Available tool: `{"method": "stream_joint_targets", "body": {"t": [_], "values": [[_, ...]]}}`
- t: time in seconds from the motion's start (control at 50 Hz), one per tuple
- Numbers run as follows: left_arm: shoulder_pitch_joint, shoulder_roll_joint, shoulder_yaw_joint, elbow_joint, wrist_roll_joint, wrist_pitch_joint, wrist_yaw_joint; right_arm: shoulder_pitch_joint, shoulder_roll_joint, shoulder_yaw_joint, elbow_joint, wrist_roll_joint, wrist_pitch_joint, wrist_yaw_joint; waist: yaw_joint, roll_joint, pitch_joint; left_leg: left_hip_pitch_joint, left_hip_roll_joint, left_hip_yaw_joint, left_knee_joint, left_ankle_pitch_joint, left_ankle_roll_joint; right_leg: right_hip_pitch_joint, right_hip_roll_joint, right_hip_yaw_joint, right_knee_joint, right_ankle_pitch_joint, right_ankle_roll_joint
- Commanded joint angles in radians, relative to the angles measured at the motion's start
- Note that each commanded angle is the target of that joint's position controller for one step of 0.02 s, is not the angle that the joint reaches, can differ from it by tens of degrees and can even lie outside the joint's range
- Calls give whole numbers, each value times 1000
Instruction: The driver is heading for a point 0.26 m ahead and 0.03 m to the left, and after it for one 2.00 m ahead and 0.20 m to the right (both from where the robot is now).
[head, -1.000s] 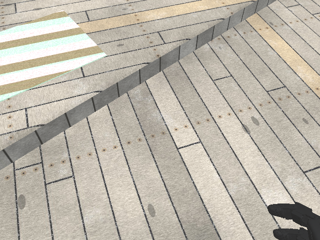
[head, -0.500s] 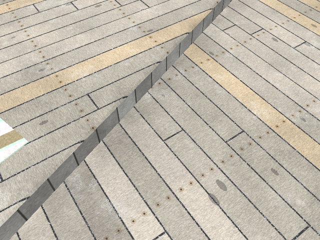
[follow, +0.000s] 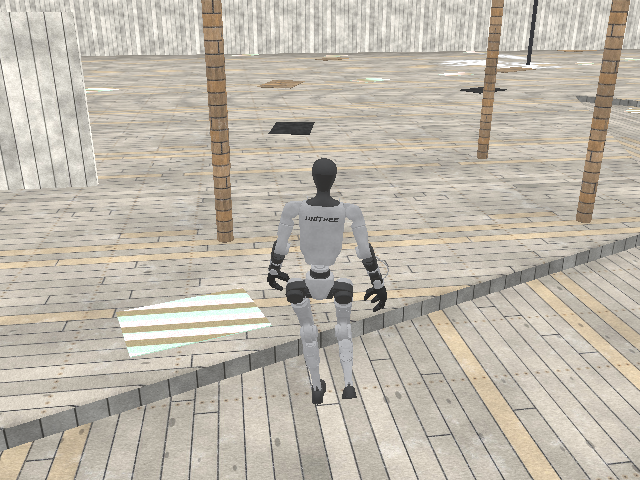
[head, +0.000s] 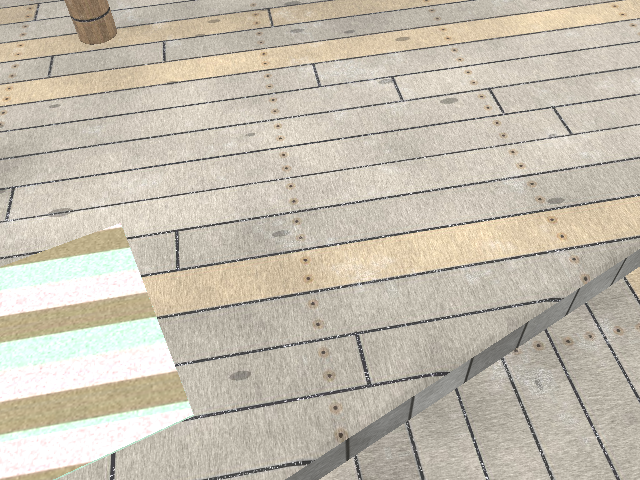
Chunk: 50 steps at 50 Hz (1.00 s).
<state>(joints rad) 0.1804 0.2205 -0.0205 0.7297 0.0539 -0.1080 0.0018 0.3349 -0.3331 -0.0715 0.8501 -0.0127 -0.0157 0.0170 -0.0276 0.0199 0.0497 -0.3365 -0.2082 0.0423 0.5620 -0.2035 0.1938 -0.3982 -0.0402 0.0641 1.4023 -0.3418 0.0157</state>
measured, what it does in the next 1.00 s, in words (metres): walks ahead: right foot, then left foot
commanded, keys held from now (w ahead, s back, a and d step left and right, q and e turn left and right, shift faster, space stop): w+q+shift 0.02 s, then q+shift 0.20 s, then e+shift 0.70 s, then shift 0.08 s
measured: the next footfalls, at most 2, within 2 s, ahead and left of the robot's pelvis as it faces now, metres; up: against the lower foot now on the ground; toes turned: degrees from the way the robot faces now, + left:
right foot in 0.24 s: +0.45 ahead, -0.14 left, +0.00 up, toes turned +16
left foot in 0.64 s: +0.34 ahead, +0.03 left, +0.00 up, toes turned +1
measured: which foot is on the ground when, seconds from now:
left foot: down 0.00-0.24, up 0.26-0.62, down 0.64-1.00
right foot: up 0.00-0.22, down 0.24-0.64, up 0.66-1.00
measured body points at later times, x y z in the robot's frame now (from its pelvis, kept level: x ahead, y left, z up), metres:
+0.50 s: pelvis +0.29 -0.06 +0.02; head +0.33 -0.06 +0.46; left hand +0.25 +0.19 -0.11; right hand +0.55 -0.23 -0.07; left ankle +0.27 +0.04 -0.62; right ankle +0.41 -0.15 -0.72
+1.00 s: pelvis +0.27 -0.05 +0.02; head +0.31 -0.04 +0.47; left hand +0.51 +0.17 -0.07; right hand +0.36 -0.34 -0.07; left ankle +0.30 +0.03 -0.72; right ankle +0.24 -0.20 -0.64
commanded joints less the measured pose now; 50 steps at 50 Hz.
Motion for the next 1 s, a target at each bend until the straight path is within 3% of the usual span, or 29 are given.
{"method": "stream_joint_targets", "body": {"t": [0.02,0.08,0.1,0.16,0.2,0.22,0.24,0.26,0.28,0.3,0.32,0.34,0.38,0.46,0.5,0.56,0.62,0.64,0.66,0.68,0.7,0.72,0.76,0.78,0.8,0.82,0.88,0.94,1.0], "values": [[37,140,25,-96,28,25,-1,17,-117,-28,-63,12,-40,-14,76,-137,-1,96,296,-502,-368,78,176,-240,-76,16,-138,-34,38],[-121,103,5,-180,4,29,-8,-5,-148,-37,-72,11,-57,-13,66,-97,77,-112,195,-340,-334,596,116,-84,-43,-71,-494,136,67],[-137,80,-5,-194,-10,28,-11,-26,-162,-44,-77,13,-51,-12,59,-55,37,-139,145,-283,-297,625,64,19,-4,-95,-631,264,50],[-154,104,5,-198,-28,33,5,74,-154,-56,-52,23,-32,-3,-21,20,-74,-4,94,-295,-135,732,-58,131,112,-119,-813,444,18],[-9,150,23,-163,-24,26,26,9,-144,-59,-85,13,-26,-20,55,74,-153,27,86,-354,88,685,-115,286,124,-49,-900,491,10],[157,186,41,-113,-24,17,36,-64,-137,-57,-120,12,-30,-24,158,37,-214,-3,60,-344,298,572,-147,433,81,-25,-989,599,-3],[351,229,60,-45,-7,5,43,-95,-61,-38,-150,20,-39,-30,238,-61,-314,-123,13,-252,618,96,-174,651,-88,43,-958,907,-42],[355,267,60,-56,8,2,34,8,27,-11,-190,30,-39,-46,132,-242,-363,-285,-43,-166,886,-573,-184,733,-404,327,-839,1629,-99],[262,267,78,-80,-4,4,19,211,-11,-11,-175,31,-33,-54,28,-271,-557,-305,0,-241,1082,-457,-188,766,-519,537,-833,1555,-282],[110,214,78,-122,-20,8,24,197,-41,-6,-135,-4,-15,-56,11,-209,-535,-339,50,-209,1140,-326,-193,648,-458,560,-906,1124,-333],[55,103,46,-124,-28,17,28,129,-26,2,-132,-32,-1,-44,6,-129,-407,-337,79,-192,1096,-287,-209,489,-331,441,-968,848,-295],[55,65,28,-90,-27,22,27,79,-5,10,-142,-47,10,-29,-4,-76,-306,-343,97,-186,1038,-295,-216,378,-255,361,-997,710,-262],[104,92,31,-22,-28,27,29,-12,7,22,-177,-54,47,-9,-3,-59,-188,-259,127,-120,902,-280,-223,167,-175,244,-1027,797,-246],[121,191,80,-7,-22,50,19,-86,39,52,-249,-41,63,-20,-12,-129,-210,-200,128,-35,702,-248,-239,117,-125,216,-1033,992,-257],[93,180,89,-27,-22,73,18,-99,54,65,-266,-23,66,-27,-23,-163,-223,-86,131,-39,525,-205,-232,59,-86,204,-1041,879,-219],[66,179,109,-67,-20,113,24,-120,50,64,-291,-9,74,-47,-19,-225,-205,29,117,-56,315,-198,-212,20,-87,312,-1068,571,-191],[101,166,133,-77,-38,156,20,-47,64,58,-264,1,62,-75,-23,-174,-125,180,104,-45,-114,-111,-210,-30,-24,375,-1021,174,-132],[154,131,136,-71,-48,156,15,-66,12,43,-259,-11,52,-85,13,-49,-74,245,206,-143,-219,-136,-193,-153,52,313,-903,-155,-70],[253,28,121,-78,-38,155,17,-69,-63,28,-291,-2,51,-87,58,184,-116,304,551,-439,-277,-119,-127,-269,175,103,-523,-314,-10],[169,105,141,-121,-7,159,31,-135,-96,14,-317,-21,53,-80,27,237,-94,114,708,-565,-350,70,-19,-375,178,-8,-234,-330,32],[143,145,152,-120,15,166,35,-203,-8,36,-339,-30,39,-79,69,145,-44,34,641,-519,-335,140,19,-343,111,14,-20,-271,35],[166,147,157,-95,22,180,29,-265,61,53,-338,-31,28,-76,117,69,-6,-31,543,-336,-304,178,14,-319,106,-3,97,-200,35],[214,140,156,-63,5,206,22,-295,69,47,-343,-34,20,-78,136,52,-27,-30,436,-136,-249,284,8,-283,96,-54,224,-85,48],[171,178,166,-88,-103,203,57,-330,62,44,-361,-32,20,-77,107,123,-16,23,422,-125,-247,207,-3,-356,69,4,249,-34,111],[124,179,159,-115,-104,195,66,-293,74,46,-355,-23,22,-85,80,108,-27,76,426,-109,-234,188,7,-398,60,9,212,11,139],[79,162,149,-136,-90,189,67,-239,68,44,-341,-20,27,-98,52,89,-43,151,442,-110,-218,231,27,-436,53,4,162,35,163],[-30,93,112,-197,-71,176,37,-125,-11,6,-298,-21,42,-118,-1,93,-109,341,499,-100,-195,379,58,-471,9,-31,-98,34,201],[-57,67,91,-219,-69,171,5,-117,-54,-20,-292,-21,40,-108,-18,104,-159,322,540,-70,-193,390,79,-342,-29,-63,-255,-34,182],[-73,75,88,-224,-66,169,-4,-137,-94,-38,-287,-15,38,-90,-10,103,-170,236,561,-42,-194,399,85,-190,-22,-95,-403,-77,131]]}}
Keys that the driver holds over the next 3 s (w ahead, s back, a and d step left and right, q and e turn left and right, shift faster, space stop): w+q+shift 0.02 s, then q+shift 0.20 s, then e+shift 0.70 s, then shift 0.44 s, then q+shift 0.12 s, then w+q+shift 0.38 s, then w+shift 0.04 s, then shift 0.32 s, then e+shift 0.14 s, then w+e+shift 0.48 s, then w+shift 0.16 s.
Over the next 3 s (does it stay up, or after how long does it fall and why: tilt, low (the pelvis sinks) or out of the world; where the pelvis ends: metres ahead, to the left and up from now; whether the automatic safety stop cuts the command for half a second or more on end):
stays up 0.83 0.00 0.11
